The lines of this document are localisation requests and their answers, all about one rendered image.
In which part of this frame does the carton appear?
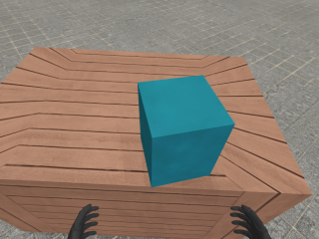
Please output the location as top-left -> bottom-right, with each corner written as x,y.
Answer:
138,75 -> 235,187

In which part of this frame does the robot left hand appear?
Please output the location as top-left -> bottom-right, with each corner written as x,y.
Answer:
67,203 -> 100,239

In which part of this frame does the pedestal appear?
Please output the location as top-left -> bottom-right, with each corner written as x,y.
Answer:
0,47 -> 313,239

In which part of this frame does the robot right hand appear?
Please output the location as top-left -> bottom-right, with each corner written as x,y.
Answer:
229,204 -> 271,239

